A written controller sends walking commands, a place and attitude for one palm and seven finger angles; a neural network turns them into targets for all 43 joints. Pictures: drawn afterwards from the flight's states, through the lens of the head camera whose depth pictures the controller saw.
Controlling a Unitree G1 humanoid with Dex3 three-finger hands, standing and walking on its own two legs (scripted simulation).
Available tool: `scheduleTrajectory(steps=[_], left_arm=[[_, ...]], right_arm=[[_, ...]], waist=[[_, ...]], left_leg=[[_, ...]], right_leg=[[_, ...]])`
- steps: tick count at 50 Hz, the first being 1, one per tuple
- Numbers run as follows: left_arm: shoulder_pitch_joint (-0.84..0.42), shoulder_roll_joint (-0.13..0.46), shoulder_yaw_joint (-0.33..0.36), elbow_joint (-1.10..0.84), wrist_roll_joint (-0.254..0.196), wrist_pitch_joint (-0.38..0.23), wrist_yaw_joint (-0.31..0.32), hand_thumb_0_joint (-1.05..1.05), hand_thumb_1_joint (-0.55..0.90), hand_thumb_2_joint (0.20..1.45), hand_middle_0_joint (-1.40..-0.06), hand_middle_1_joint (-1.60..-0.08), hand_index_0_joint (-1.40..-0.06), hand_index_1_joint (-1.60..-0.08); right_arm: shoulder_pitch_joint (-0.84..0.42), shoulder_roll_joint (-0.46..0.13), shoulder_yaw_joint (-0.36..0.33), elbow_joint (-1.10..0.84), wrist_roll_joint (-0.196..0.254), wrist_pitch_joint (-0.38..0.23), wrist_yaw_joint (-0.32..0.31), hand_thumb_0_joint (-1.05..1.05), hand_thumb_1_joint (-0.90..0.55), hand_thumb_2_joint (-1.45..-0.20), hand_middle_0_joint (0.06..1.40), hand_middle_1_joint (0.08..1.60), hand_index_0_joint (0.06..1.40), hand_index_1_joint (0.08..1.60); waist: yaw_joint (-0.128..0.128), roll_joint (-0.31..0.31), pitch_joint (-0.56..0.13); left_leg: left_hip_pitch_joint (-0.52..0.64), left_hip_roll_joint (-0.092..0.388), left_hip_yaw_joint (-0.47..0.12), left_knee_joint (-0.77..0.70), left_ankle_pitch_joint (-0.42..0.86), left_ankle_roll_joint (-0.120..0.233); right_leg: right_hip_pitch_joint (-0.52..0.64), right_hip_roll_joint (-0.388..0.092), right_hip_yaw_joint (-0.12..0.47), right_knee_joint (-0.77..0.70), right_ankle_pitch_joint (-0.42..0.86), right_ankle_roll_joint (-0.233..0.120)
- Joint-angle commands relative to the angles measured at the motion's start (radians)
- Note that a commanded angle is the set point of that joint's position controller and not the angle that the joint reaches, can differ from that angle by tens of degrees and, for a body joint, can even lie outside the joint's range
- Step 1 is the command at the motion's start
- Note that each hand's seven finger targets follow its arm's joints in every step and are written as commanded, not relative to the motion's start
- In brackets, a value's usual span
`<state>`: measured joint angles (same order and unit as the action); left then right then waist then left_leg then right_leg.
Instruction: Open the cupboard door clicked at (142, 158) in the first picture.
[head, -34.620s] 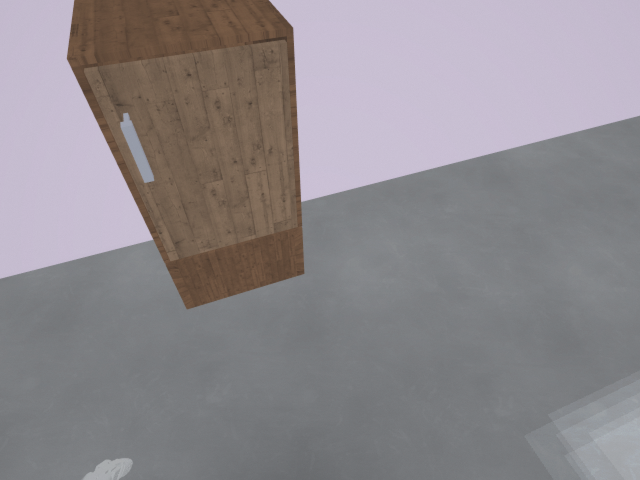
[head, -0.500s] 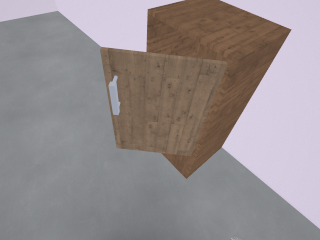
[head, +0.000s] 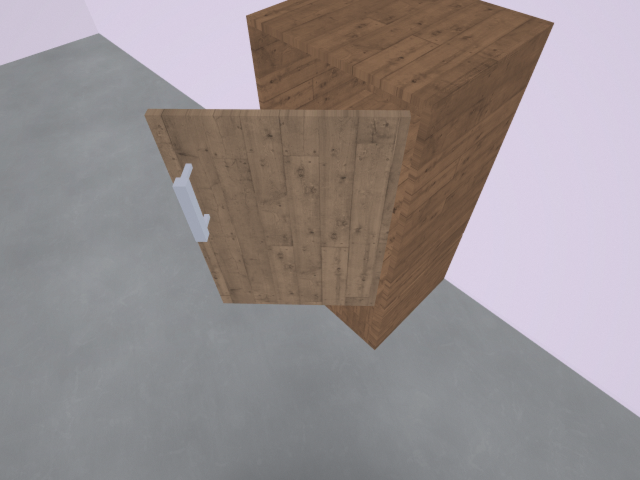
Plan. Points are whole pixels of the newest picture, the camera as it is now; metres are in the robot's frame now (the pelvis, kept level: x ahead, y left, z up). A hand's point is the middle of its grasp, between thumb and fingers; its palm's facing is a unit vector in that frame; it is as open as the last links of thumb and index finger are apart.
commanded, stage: come to a stop and stand still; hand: left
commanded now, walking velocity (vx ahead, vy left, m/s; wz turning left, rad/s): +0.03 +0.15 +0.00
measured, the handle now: (195, 203) +0.57 +0.26 -0.04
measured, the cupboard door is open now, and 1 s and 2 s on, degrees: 44 44 44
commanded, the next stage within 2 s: look again from close up in 0.62 s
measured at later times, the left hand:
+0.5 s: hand out of the picture -0.01 +0.23 -0.16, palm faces -0.01 -0.96 -0.27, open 7.4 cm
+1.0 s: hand out of the picture +0.00 +0.17 -0.17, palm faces -0.04 -0.98 -0.21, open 7.3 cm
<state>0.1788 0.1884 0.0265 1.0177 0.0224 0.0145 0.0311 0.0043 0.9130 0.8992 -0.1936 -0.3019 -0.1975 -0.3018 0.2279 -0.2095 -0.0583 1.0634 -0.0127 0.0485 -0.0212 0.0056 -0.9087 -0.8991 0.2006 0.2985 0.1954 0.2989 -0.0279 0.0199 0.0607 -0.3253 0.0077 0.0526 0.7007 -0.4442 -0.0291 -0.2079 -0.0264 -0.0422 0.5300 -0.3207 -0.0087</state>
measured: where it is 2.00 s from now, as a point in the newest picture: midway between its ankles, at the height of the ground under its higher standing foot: outside the picture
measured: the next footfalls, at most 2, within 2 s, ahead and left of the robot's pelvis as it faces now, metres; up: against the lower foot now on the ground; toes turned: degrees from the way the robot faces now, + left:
left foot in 0.12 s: +0.03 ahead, +0.11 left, +0.00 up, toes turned +4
right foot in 1.94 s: +0.05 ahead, -0.08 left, +0.00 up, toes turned -3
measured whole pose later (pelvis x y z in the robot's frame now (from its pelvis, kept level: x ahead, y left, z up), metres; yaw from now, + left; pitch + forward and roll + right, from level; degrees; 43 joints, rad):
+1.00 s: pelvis -0.01 +0.00 +0.00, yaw -2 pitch +0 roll +1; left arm 0.26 0.16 -0.02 1.11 0.02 -0.01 0.03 0.01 0.93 0.90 -0.20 -0.30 -0.20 -0.30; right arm 0.27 -0.17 0.01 1.10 -0.02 -0.02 -0.02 0.01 -0.91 -0.90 0.20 0.30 0.19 0.30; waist 0.00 0.00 0.03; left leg -0.20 0.01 0.08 0.45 -0.24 0.01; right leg -0.21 -0.02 -0.02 0.50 -0.29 0.00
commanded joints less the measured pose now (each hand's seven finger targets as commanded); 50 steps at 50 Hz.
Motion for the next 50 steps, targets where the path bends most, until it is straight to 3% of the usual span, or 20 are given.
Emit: scheduleTrajectory(steps=[1, 3, 4, 6, 7, 8, 10, 11, 12, 13, 15, 16, 18, 21, 23, 24, 26, 34, 41, 50], left_arm=[[0.054, 0.178, 0.040, -0.034, -0.004, -0.026, 0.011, 0.000, 0.900, 0.900, -0.200, -0.300, -0.200, -0.300], [0.046, 0.183, 0.040, -0.029, -0.009, -0.023, 0.008, 0.000, 0.900, 0.900, -0.200, -0.300, -0.200, -0.300], [0.033, 0.178, 0.041, -0.027, -0.011, -0.021, 0.006, 0.000, 0.900, 0.900, -0.200, -0.300, -0.200, -0.300], [0.040, 0.135, 0.030, -0.034, -0.019, -0.017, 0.001, 0.000, 0.900, 0.900, -0.200, -0.300, -0.200, -0.300], [0.044, 0.111, 0.025, -0.031, -0.019, -0.013, 0.003, 0.000, 0.900, 0.900, -0.200, -0.300, -0.200, -0.300], [0.037, 0.104, 0.022, -0.027, -0.013, -0.008, 0.006, 0.000, 0.900, 0.900, -0.200, -0.300, -0.200, -0.300], [0.023, 0.099, 0.019, -0.015, -0.010, 0.003, 0.001, 0.000, 0.900, 0.900, -0.200, -0.300, -0.200, -0.300], [0.153, 0.098, 0.003, 0.019, -0.003, -0.037, 0.046, 0.000, 0.900, 0.900, -0.200, -0.300, -0.200, -0.300], [0.110, 0.164, 0.011, -0.031, -0.007, -0.048, 0.038, 0.000, 0.900, 0.900, -0.200, -0.300, -0.200, -0.300], [0.066, 0.155, 0.010, -0.037, -0.009, -0.044, 0.029, 0.000, 0.900, 0.900, -0.200, -0.300, -0.200, -0.300], [0.078, 0.123, 0.001, -0.044, -0.003, -0.038, 0.021, 0.000, 0.900, 0.900, -0.200, -0.300, -0.200, -0.300], [0.084, 0.112, -0.003, -0.040, -0.003, -0.032, 0.019, 0.000, 0.900, 0.900, -0.200, -0.300, -0.200, -0.300], [0.097, 0.094, -0.011, -0.032, -0.003, -0.022, 0.013, 0.000, 0.900, 0.900, -0.200, -0.300, -0.200, -0.300], [0.093, 0.091, -0.016, -0.035, 0.000, -0.018, 0.003, 0.000, 0.900, 0.900, -0.200, -0.300, -0.200, -0.300], [0.103, 0.094, -0.016, -0.033, 0.002, -0.014, 0.001, 0.000, 0.900, 0.900, -0.200, -0.300, -0.200, -0.300], [0.114, 0.098, -0.015, -0.034, 0.004, -0.015, -0.001, 0.000, 0.900, 0.900, -0.200, -0.300, -0.200, -0.300], [0.138, 0.099, -0.017, -0.025, 0.003, -0.017, -0.002, 0.000, 0.900, 0.900, -0.200, -0.300, -0.200, -0.300], [0.148, 0.108, -0.021, -0.002, -0.002, -0.036, -0.005, 0.000, 0.900, 0.900, -0.200, -0.300, -0.200, -0.300], [0.152, 0.101, -0.025, 0.032, -0.008, -0.043, -0.001, 0.000, 0.900, 0.900, -0.200, -0.300, -0.200, -0.300], [0.143, 0.094, -0.022, 0.055, -0.009, -0.043, 0.001, 0.000, 0.900, 0.900, -0.200, -0.300, -0.200, -0.300]], right_arm=[[0.013, -0.046, 0.004, -0.055, 0.010, -0.017, -0.003, 0.000, -0.900, -0.900, 0.200, 0.300, 0.200, 0.300], [0.030, -0.041, 0.008, -0.041, 0.008, -0.022, -0.002, 0.000, -0.900, -0.900, 0.200, 0.300, 0.200, 0.300], [0.053, -0.036, 0.008, -0.030, 0.007, -0.027, -0.001, 0.000, -0.900, -0.900, 0.200, 0.300, 0.200, 0.300], [0.060, -0.082, 0.006, -0.027, -0.001, -0.043, -0.007, 0.000, -0.900, -0.900, 0.200, 0.300, 0.200, 0.300], [0.047, -0.097, 0.006, -0.028, -0.003, -0.045, -0.010, 0.000, -0.900, -0.900, 0.200, 0.300, 0.200, 0.300], [0.027, -0.101, 0.008, -0.028, -0.003, -0.038, -0.008, 0.000, -0.900, -0.900, 0.200, 0.300, 0.200, 0.300], [0.008, -0.086, 0.016, -0.026, -0.003, -0.042, -0.006, 0.000, -0.900, -0.900, 0.200, 0.300, 0.200, 0.300], [-0.049, -0.103, 0.024, -0.099, 0.008, -0.066, -0.001, 0.000, -0.900, -0.900, 0.200, 0.300, 0.200, 0.300], [0.022, -0.050, 0.028, -0.120, -0.002, -0.065, 0.006, 0.000, -0.900, -0.900, 0.200, 0.300, 0.200, 0.300], [0.042, -0.051, 0.031, -0.115, -0.003, -0.065, 0.004, 0.000, -0.900, -0.900, 0.200, 0.300, 0.200, 0.300], [0.070, -0.074, 0.033, -0.127, -0.007, -0.073, 0.004, 0.000, -0.900, -0.900, 0.200, 0.300, 0.200, 0.300], [0.064, -0.084, 0.033, -0.135, -0.005, -0.073, 0.002, 0.000, -0.900, -0.900, 0.200, 0.300, 0.200, 0.300], [0.045, -0.093, 0.032, -0.152, -0.002, -0.069, 0.000, 0.000, -0.900, -0.900, 0.200, 0.300, 0.200, 0.300], [0.039, -0.102, 0.031, -0.157, -0.005, -0.065, 0.004, 0.000, -0.900, -0.900, 0.200, 0.300, 0.200, 0.300], [0.041, -0.115, 0.028, -0.153, -0.008, -0.065, 0.007, 0.000, -0.900, -0.900, 0.200, 0.300, 0.200, 0.300], [0.042, -0.114, 0.029, -0.151, -0.008, -0.067, 0.007, 0.000, -0.900, -0.900, 0.200, 0.300, 0.200, 0.300], [0.035, -0.117, 0.030, -0.146, -0.008, -0.067, 0.008, 0.000, -0.900, -0.900, 0.200, 0.300, 0.200, 0.300], [0.063, -0.097, 0.040, -0.097, -0.002, -0.080, 0.007, 0.000, -0.900, -0.900, 0.200, 0.300, 0.200, 0.300], [0.078, -0.077, 0.050, -0.040, 0.002, -0.088, 0.001, 0.000, -0.900, -0.900, 0.200, 0.300, 0.200, 0.300], [0.079, -0.054, 0.053, 0.004, 0.001, -0.085, -0.005, 0.000, -0.900, -0.900, 0.200, 0.300, 0.200, 0.300]], waist=[[0.041, -0.216, -0.084], [0.035, -0.186, -0.070], [0.023, -0.164, -0.063], [0.035, -0.010, -0.091], [0.044, 0.022, -0.099], [0.047, -0.020, -0.051], [0.046, 0.028, 0.001], [0.064, 0.103, -0.024], [0.022, 0.108, -0.115], [0.011, 0.145, -0.090], [0.021, 0.148, -0.113], [0.025, 0.130, -0.095], [0.031, 0.031, -0.017], [0.026, -0.046, 0.065], [0.027, -0.028, 0.092], [0.031, -0.004, 0.074], [0.037, -0.025, 0.058], [0.028, -0.058, -0.029], [0.027, -0.046, -0.034], [0.033, -0.010, -0.003]], left_leg=[[-0.041, 0.005, -0.021, -0.036, -0.012, -0.017], [0.048, -0.006, -0.009, -0.185, 0.106, -0.017], [0.112, -0.003, -0.010, -0.267, 0.222, -0.011], [0.222, 0.104, -0.104, -0.279, 0.520, 0.036], [0.186, 0.144, -0.130, -0.284, 0.533, 0.063], [0.127, 0.138, -0.114, -0.297, 0.403, 0.059], [0.089, 0.117, -0.137, -0.355, 0.310, 0.059], [0.113, 0.111, -0.060, -0.125, 0.514, 0.036], [0.102, 0.070, -0.069, -0.156, 0.344, 0.034], [0.111, 0.083, -0.083, -0.222, 0.346, 0.043], [0.117, 0.127, -0.127, -0.245, 0.480, 0.071], [0.114, 0.138, -0.140, -0.271, 0.475, 0.085], [0.053, 0.130, -0.150, -0.312, 0.288, 0.094], [-0.001, 0.111, -0.157, -0.389, 0.054, 0.087], [-0.030, 0.112, -0.179, -0.441, -0.060, 0.088], [-0.030, 0.115, -0.183, -0.452, -0.053, 0.093], [-0.027, 0.110, -0.174, -0.453, -0.075, 0.093], [0.089, 0.092, -0.114, -0.386, 0.127, 0.085], [0.130, 0.091, -0.081, -0.343, 0.287, 0.073], [0.125, 0.093, -0.068, -0.332, 0.320, 0.062]], right_leg=[[0.170, -0.268, 0.182, -0.105, 0.845, -0.162], [0.126, -0.245, 0.176, -0.087, 0.739, -0.135], [0.085, -0.222, 0.157, -0.068, 0.654, -0.104], [-0.007, -0.128, 0.102, -0.043, 0.408, -0.032], [0.018, -0.098, 0.078, -0.073, 0.281, -0.014], [0.024, -0.082, 0.082, -0.124, 0.169, -0.010], [0.008, -0.073, 0.083, -0.132, 0.091, -0.012], [-0.006, -0.132, 0.119, -0.100, 0.427, -0.025], [0.028, -0.168, 0.173, -0.067, 0.381, -0.067], [-0.006, -0.141, 0.139, -0.040, 0.263, -0.074], [0.004, -0.064, 0.064, -0.011, 0.139, -0.046], [-0.001, -0.042, 0.041, -0.013, 0.066, -0.032], [-0.028, -0.033, 0.044, -0.047, -0.002, -0.022], [-0.077, -0.040, 0.067, -0.071, -0.042, -0.025], [-0.093, -0.034, 0.067, -0.068, -0.069, -0.022], [-0.071, -0.034, 0.057, -0.057, -0.041, -0.023], [-0.068, -0.037, 0.067, -0.070, -0.051, -0.021], [-0.062, -0.071, 0.109, -0.127, 0.017, -0.025], [-0.045, -0.080, 0.120, -0.131, 0.124, -0.025], [-0.030, -0.080, 0.114, -0.138, 0.169, -0.031]])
